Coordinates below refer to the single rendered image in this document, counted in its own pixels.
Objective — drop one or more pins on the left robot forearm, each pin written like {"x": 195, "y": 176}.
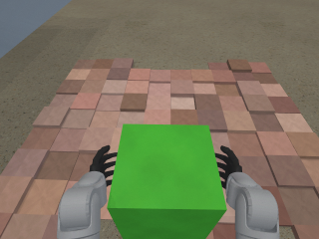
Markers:
{"x": 79, "y": 211}

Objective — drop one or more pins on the right robot forearm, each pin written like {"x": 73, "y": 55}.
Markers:
{"x": 256, "y": 209}

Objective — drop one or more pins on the robot right hand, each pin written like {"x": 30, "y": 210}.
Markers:
{"x": 232, "y": 164}

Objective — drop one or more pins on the carton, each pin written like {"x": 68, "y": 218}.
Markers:
{"x": 166, "y": 183}

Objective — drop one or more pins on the robot left hand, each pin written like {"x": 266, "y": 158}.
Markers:
{"x": 99, "y": 164}

